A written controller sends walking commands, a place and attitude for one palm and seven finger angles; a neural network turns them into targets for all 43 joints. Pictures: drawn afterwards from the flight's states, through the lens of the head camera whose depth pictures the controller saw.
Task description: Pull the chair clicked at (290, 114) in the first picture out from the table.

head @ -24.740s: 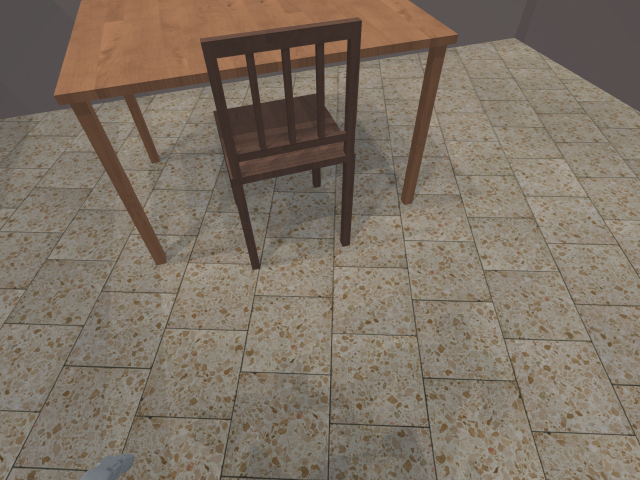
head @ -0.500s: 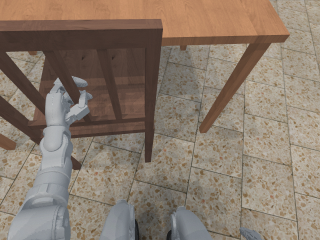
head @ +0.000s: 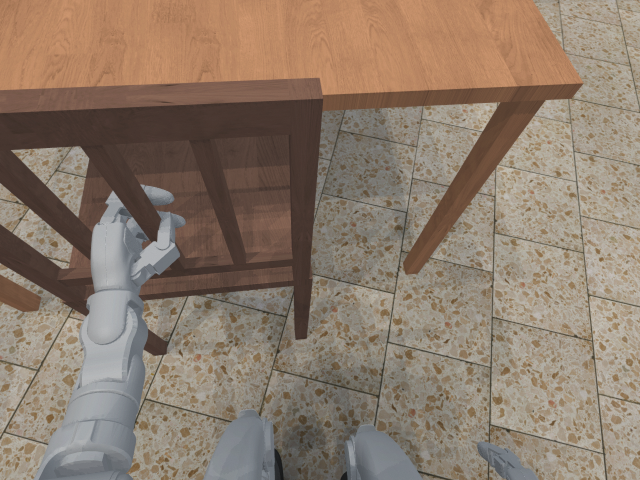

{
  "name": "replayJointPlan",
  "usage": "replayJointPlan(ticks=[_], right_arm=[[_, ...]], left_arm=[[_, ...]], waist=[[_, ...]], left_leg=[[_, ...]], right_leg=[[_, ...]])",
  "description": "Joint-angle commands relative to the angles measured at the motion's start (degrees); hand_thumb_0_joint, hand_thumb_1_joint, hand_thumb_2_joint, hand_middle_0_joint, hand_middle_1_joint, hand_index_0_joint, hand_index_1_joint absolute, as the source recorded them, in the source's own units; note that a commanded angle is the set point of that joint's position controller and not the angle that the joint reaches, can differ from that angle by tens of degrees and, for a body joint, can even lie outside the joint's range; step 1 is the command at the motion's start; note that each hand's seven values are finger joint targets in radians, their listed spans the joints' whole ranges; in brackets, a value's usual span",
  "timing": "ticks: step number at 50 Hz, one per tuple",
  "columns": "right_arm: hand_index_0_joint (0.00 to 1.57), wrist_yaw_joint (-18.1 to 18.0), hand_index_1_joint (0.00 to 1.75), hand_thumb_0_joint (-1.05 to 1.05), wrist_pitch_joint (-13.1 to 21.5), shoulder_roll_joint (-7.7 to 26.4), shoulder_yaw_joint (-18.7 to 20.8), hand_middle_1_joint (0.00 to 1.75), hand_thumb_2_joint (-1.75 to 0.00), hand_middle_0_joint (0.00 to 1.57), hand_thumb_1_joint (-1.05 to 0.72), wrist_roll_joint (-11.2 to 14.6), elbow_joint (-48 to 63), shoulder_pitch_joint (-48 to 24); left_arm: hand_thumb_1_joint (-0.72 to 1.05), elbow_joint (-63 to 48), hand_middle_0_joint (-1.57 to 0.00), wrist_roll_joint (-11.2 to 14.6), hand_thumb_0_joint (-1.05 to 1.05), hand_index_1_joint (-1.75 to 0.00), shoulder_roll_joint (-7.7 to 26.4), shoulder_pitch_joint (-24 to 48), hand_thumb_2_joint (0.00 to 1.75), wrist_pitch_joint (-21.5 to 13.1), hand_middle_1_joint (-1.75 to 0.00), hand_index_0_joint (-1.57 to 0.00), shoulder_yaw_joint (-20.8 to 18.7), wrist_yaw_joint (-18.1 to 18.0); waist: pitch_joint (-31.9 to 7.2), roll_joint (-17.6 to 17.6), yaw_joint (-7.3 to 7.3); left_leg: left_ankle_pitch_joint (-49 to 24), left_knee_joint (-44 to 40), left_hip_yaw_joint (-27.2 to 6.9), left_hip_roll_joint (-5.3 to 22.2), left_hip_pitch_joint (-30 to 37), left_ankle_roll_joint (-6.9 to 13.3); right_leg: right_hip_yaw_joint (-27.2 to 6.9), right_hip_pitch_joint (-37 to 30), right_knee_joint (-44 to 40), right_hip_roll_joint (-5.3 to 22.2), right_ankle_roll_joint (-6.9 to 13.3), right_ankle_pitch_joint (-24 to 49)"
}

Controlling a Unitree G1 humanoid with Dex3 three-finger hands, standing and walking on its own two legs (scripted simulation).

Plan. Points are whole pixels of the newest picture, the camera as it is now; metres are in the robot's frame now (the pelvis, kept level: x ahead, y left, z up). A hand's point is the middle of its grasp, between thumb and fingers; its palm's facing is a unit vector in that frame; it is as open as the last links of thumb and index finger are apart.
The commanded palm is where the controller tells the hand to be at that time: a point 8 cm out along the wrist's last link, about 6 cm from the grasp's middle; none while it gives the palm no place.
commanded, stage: hook a spindle and tug to test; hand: left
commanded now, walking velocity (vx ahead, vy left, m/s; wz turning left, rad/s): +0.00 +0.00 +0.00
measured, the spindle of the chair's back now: (146, 216) +0.43 +0.21 +0.03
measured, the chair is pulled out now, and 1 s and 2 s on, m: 0.01 0.11 0.25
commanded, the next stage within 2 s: step backward, pulling the chair out in 0.04 s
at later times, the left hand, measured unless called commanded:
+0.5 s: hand (172, 240) +0.39 +0.17 +0.03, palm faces +0.10 -0.99 -0.13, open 5.1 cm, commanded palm +0.36 +0.22 +0.03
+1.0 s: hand (191, 304) +0.31 +0.14 +0.03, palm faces +0.02 -0.99 -0.16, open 5.0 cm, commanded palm +0.29 +0.19 +0.03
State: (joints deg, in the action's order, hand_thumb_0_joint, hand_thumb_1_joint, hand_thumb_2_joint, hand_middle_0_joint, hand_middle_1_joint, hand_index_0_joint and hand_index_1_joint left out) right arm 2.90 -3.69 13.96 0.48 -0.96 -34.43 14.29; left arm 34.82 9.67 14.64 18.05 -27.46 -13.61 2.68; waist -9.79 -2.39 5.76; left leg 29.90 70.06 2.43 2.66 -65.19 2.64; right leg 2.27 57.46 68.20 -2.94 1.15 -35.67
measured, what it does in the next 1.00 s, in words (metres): rises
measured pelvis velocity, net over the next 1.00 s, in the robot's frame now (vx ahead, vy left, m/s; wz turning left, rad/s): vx -0.04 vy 0.00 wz -0.01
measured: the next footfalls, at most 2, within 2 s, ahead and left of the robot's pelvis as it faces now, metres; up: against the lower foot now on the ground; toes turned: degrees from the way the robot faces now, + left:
left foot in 1.40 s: -0.08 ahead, +0.13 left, +0.00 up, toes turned +1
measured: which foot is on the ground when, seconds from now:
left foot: down 0.00-1.00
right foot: down 0.00-1.00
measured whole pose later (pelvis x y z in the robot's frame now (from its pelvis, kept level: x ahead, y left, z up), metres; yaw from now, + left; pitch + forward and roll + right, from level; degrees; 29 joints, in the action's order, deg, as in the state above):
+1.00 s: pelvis -0.04 +0.00 +0.10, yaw +0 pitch +5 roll -1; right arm -5.3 -5.3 13.5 -0.2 1.5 -37.6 11.7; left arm 54.3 3.4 11.7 24.2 -11.2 -4.4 -4.4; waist 6.0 -1.0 4.9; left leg 9.7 31.4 4.3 1.1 -26.8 2.7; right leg 0.4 21.1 31.2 -2.1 0.6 -15.1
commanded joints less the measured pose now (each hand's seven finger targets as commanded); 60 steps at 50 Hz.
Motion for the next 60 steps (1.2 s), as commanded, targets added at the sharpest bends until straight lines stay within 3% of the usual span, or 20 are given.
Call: replayJointPlan(ticks=[1,7,8,9,11,12,14,17,19,21,24,28,35,37,45,50,54,57,58,60], right_arm=[[0.20,-0.6,0.30,0.00,1.6,8.6,3.6,0.30,-0.90,0.20,-0.90,0.2,5.3,4.7],[0.20,-0.9,0.30,0.00,2.0,8.3,3.4,0.30,-0.90,0.20,-0.90,0.1,4.9,4.0],[0.20,-2.8,0.30,0.00,-1.8,8.4,2.5,0.30,-0.90,0.20,-0.90,2.9,9.2,7.2],[0.20,-4.7,0.30,0.00,-2.2,7.9,3.1,0.30,-0.90,0.20,-0.90,3.5,9.6,7.6],[0.20,-6.5,0.30,0.00,-2.1,7.4,2.6,0.30,-0.90,0.20,-0.90,3.7,9.1,6.4],[0.20,-6.4,0.30,0.00,-2.8,7.5,2.2,0.30,-0.90,0.20,-0.90,3.6,8.0,3.5],[0.20,-7.4,0.30,0.00,-3.6,8.0,2.0,0.30,-0.90,0.20,-0.90,3.9,6.1,5.3],[0.20,-8.3,0.30,0.00,-3.9,8.5,1.9,0.30,-0.90,0.20,-0.90,3.7,4.2,6.6],[0.20,-8.6,0.30,0.00,-3.6,8.5,2.1,0.30,-0.90,0.20,-0.90,3.5,3.4,6.4],[0.20,-8.4,0.30,0.00,-3.5,8.4,2.4,0.30,-0.90,0.20,-0.90,3.1,2.5,5.9],[0.20,-7.8,0.30,0.00,-3.0,7.9,2.3,0.30,-0.90,0.20,-0.90,2.4,2.1,4.9],[0.20,-7.4,0.30,0.00,-2.3,8.1,2.2,0.30,-0.90,0.20,-0.90,1.8,2.3,4.5],[0.20,-8.3,0.30,0.00,-2.4,8.2,2.7,0.30,-0.90,0.20,-0.90,3.1,3.8,3.6],[0.20,-8.9,0.30,0.00,-2.2,8.2,2.7,0.30,-0.90,0.20,-0.90,3.4,4.2,2.4],[0.20,-9.0,0.30,0.00,-1.0,8.3,2.4,0.30,-0.90,0.20,-0.90,2.6,2.1,1.3],[0.20,-8.6,0.30,0.00,1.3,8.1,2.2,0.30,-0.90,0.20,-0.90,2.1,1.0,0.0],[0.20,-9.0,0.30,0.00,3.4,8.2,2.4,0.30,-0.90,0.20,-0.90,2.6,0.4,-0.9],[0.20,-9.5,0.30,0.00,5.1,8.0,2.6,0.30,-0.90,0.20,-0.90,3.0,-0.3,-0.7],[0.20,-9.7,0.30,0.00,5.6,8.6,3.1,0.30,-0.90,0.20,-0.90,3.2,-0.6,-0.4],[0.20,-9.6,0.30,0.00,6.3,7.9,3.0,0.30,-0.90,0.20,-0.90,3.7,-1.6,-0.2]], left_arm=[[0.90,-14.8,-0.50,0.1,0.00,-1.45,6.3,5.9,0.90,-5.3,-1.45,-0.50,0.5,1.0],[0.90,-15.6,-0.50,-0.3,0.00,-1.45,5.8,9.9,0.90,-5.6,-1.45,-0.50,1.6,1.1],[0.90,-22.4,-0.50,-7.2,0.00,-1.45,22.7,22.3,0.90,2.3,-1.45,-0.50,-4.1,-5.0],[0.90,-29.1,-0.50,-7.4,0.00,-1.45,20.7,27.0,0.90,5.3,-1.45,-0.50,-1.5,-7.2],[0.90,-23.2,-0.50,-7.9,0.00,-1.45,16.2,18.7,0.90,10.0,-1.45,-0.50,-0.3,-9.3],[0.90,-13.9,-0.50,-8.2,0.00,-1.45,11.6,12.2,0.90,13.1,-1.45,-0.50,3.2,-8.7],[0.90,-5.7,-0.50,-8.1,0.00,-1.45,8.3,13.4,0.90,16.3,-1.45,-0.50,6.1,-9.3],[0.90,1.2,-0.50,-8.2,0.00,-1.45,8.3,19.7,0.90,16.1,-1.45,-0.50,6.7,-9.3],[0.90,4.7,-0.50,-8.6,0.00,-1.45,8.9,21.5,0.90,15.1,-1.45,-0.50,6.3,-9.0],[0.90,7.8,-0.50,-8.6,0.00,-1.45,7.9,21.5,0.90,14.2,-1.45,-0.50,7.2,-8.4],[0.90,10.8,-0.50,-8.7,0.00,-1.45,7.1,19.8,0.90,13.7,-1.45,-0.50,7.8,-7.7],[0.90,9.6,-0.50,-8.5,0.00,-1.45,7.4,17.8,0.90,13.1,-1.45,-0.50,7.7,-7.1],[0.90,5.6,-0.50,-8.0,0.00,-1.45,7.9,14.4,0.90,12.2,-1.45,-0.50,7.0,-6.9],[0.90,5.2,-0.50,-8.0,0.00,-1.45,7.9,14.7,0.90,12.0,-1.45,-0.50,7.4,-6.9],[0.90,6.4,-0.50,-8.7,0.00,-1.45,6.8,17.8,0.90,12.2,-1.45,-0.50,9.5,-7.6],[0.90,8.5,-0.50,-8.0,0.00,-1.45,5.7,19.9,0.90,12.4,-1.45,-0.50,10.3,-7.9],[0.90,9.7,-0.50,-7.5,0.00,-1.45,5.8,21.7,0.90,12.3,-1.45,-0.50,10.2,-8.2],[0.90,11.4,-0.50,-7.1,0.00,-1.45,5.8,23.1,0.90,11.9,-1.45,-0.50,10.8,-8.3],[0.90,11.4,-0.50,-7.1,0.00,-1.45,8.7,23.6,0.90,11.7,-1.45,-0.50,9.1,-8.7],[0.90,12.8,-0.50,-7.4,0.00,-1.45,7.5,25.3,0.90,11.2,-1.45,-0.50,10.8,-9.3]], waist=[[-27.0,-2.3,-1.61],[-26.3,-2.1,-0.50],[-38.8,-6.6,-3.01],[-38.9,-10.9,-2.37],[-33.4,-10.7,-2.06],[-22.6,-11.4,-2.47],[-17.0,-3.8,-1.75],[-18.4,3.5,-1.07],[-17.6,-2.2,-1.40],[-15.8,-9.2,-1.88],[-12.8,-13.5,-2.42],[-13.2,-14.0,-3.16],[-19.0,-1.4,-2.40],[-18.7,0.1,-2.36],[-14.3,-8.7,-2.44],[-10.0,-11.5,-3.04],[-7.2,-8.9,-3.51],[-5.9,-2.2,-3.15],[-5.9,0.4,-3.04],[-4.6,5.7,-2.30]], left_leg=[[-35.4,-5.3,-5.0,-0.5,29.3,-1.7],[-33.5,-4.5,-4.7,-0.8,27.6,-1.5],[-31.7,-14.8,-3.3,-0.5,47.2,-0.4],[-35.3,-17.7,-3.2,-0.9,52.5,-0.4],[-42.8,-18.9,-4.0,-0.4,52.6,-0.1],[-34.6,-25.5,-8.8,1.7,46.9,-1.7],[-40.6,-25.3,-8.9,3.1,45.0,0.5],[-47.4,-26.4,-6.4,3.8,46.8,0.7],[-53.7,-28.9,-7.0,4.8,51.0,0.4],[-60.7,-31.2,-10.1,6.9,57.0,1.1],[-69.6,-33.3,-12.4,8.6,64.7,1.6],[-72.4,-33.8,-12.1,8.8,67.5,1.0],[-57.7,-33.2,-6.3,6.5,57.4,-1.4],[-47.6,-34.2,-5.5,5.6,54.1,-1.7],[-57.9,-39.4,-10.7,9.0,63.7,1.1],[-43.8,-43.9,-13.6,11.2,60.3,2.6],[-27.5,-45.4,-13.7,10.7,52.4,2.6],[-19.0,-43.0,-11.4,7.5,49.5,1.1],[-15.3,-40.9,-9.9,5.8,49.0,0.3],[-9.8,-33.1,-5.0,0.6,50.2,-2.4]], right_leg=[[-0.2,-7.4,-6.6,0.3,0.1,35.1],[-0.6,-7.2,-6.2,0.6,-0.1,35.8],[-4.7,-26.5,-16.3,4.1,0.9,39.6],[-5.0,-28.9,-19.5,4.1,0.2,47.5],[-4.8,-27.3,-19.6,4.4,-0.7,52.8],[-2.7,-21.6,-20.9,4.4,0.0,35.0],[-3.0,-25.3,-23.2,3.8,-1.3,39.2],[-4.5,-33.9,-27.5,5.7,-3.5,55.6],[-4.2,-34.4,-27.7,6.1,-2.7,53.3],[-3.9,-31.0,-28.6,5.5,-2.1,38.9],[-3.1,-28.6,-32.4,4.3,-1.4,26.2],[-3.0,-32.6,-36.8,4.4,-0.7,31.6],[-6.2,-50.8,-38.1,9.4,0.5,68.7],[-7.1,-53.5,-38.2,10.8,0.7,70.4],[-4.1,-39.5,-37.8,5.2,-1.1,34.8],[-3.6,-37.7,-36.6,4.2,-0.5,18.3],[-4.4,-41.5,-38.6,4.9,0.0,19.7],[-7.5,-42.1,-43.3,7.2,0.4,20.4],[-10.0,-41.3,-45.8,9.2,0.9,18.4],[-16.5,-37.5,-51.8,16.4,3.1,16.1]])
